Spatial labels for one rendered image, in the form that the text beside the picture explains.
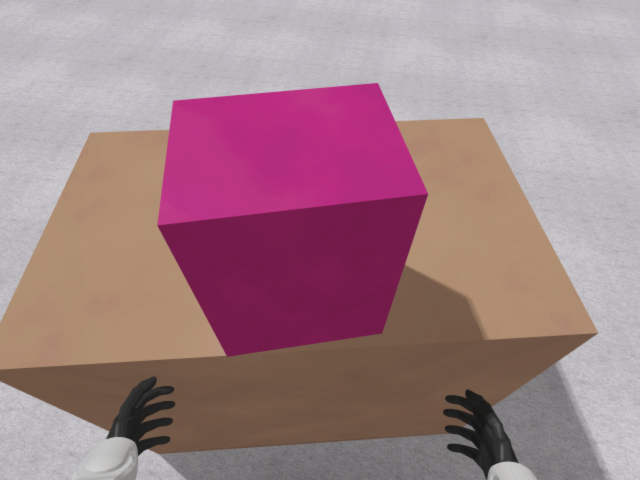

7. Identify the left robot forearm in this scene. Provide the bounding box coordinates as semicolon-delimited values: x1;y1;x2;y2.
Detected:
72;437;138;480

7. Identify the robot left hand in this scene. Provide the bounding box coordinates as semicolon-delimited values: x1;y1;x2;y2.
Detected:
106;376;175;456

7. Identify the carton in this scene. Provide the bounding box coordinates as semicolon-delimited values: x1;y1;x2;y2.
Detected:
157;83;428;357

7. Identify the robot right hand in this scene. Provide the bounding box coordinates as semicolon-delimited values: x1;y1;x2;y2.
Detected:
443;389;519;480

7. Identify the pedestal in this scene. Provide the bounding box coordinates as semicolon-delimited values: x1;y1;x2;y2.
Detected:
0;118;598;454

